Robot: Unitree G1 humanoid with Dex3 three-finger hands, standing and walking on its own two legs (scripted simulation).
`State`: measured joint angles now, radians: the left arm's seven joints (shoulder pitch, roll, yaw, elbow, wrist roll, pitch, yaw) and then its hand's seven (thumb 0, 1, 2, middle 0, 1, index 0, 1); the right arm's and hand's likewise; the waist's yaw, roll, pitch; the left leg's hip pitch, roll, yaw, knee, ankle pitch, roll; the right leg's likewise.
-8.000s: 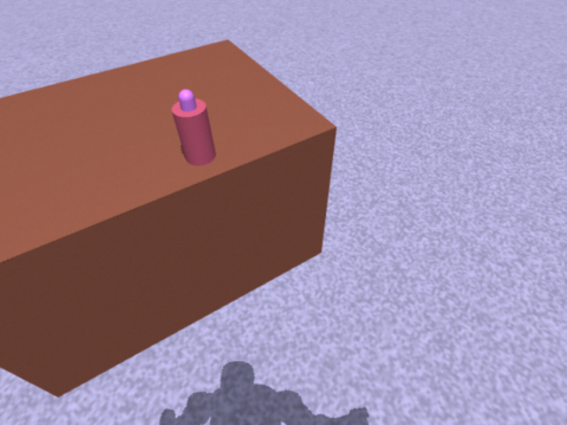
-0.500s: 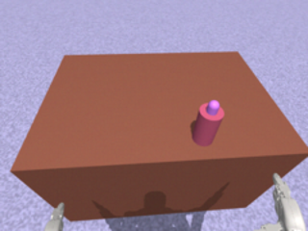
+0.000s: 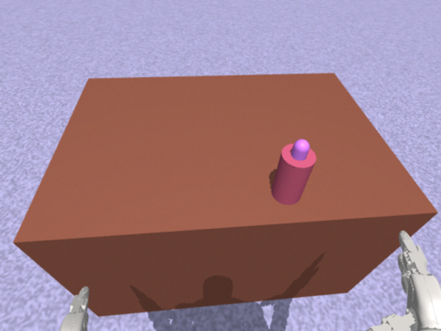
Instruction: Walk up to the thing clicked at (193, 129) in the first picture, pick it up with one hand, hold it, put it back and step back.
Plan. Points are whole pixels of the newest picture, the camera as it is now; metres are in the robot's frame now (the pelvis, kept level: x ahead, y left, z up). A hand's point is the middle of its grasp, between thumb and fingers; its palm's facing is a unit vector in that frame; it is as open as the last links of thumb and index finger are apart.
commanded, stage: rise first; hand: right
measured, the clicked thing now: (293, 169) +0.49 -0.19 -0.03
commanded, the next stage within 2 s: go down in 0.20 s
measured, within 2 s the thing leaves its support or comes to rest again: neither
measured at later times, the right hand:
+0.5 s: hand (392, 289) +0.18 -0.25 +0.04, palm faces +0.31 +0.89 -0.33, open 17.4 cm
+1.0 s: hand (395, 212) +0.30 -0.31 +0.06, palm faces +0.13 +0.99 +0.01, open 17.7 cm
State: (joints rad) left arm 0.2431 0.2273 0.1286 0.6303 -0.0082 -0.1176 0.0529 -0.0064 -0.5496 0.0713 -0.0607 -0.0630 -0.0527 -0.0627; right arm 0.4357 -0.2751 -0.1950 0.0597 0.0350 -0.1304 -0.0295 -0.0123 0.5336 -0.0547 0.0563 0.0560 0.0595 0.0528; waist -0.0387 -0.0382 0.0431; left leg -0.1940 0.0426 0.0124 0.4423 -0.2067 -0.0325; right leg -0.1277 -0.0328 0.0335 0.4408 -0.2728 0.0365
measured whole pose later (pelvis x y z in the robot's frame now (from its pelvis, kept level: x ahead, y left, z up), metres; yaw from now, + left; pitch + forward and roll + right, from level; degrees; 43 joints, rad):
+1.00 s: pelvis -0.01 -0.01 -0.01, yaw +0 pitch +4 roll +1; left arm 0.20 0.23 0.02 0.72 -0.02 -0.19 0.14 -0.01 -0.52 0.03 -0.06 -0.06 -0.06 -0.05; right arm -0.22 -0.49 -0.50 0.72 0.31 -0.27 0.48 -0.01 0.61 -0.04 0.04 0.05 0.05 0.05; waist 0.04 0.01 -0.03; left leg -0.40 0.04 0.00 0.58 -0.24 -0.05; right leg -0.36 -0.03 0.03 0.64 -0.34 0.02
